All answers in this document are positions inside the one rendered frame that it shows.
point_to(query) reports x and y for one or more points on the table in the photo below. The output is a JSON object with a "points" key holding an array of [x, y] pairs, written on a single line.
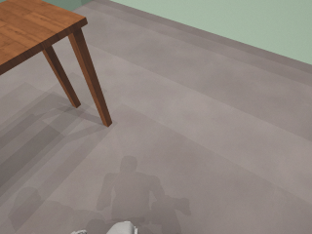
{"points": [[28, 27]]}

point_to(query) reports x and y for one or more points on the robot left thigh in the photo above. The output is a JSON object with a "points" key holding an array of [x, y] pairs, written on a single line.
{"points": [[123, 227]]}

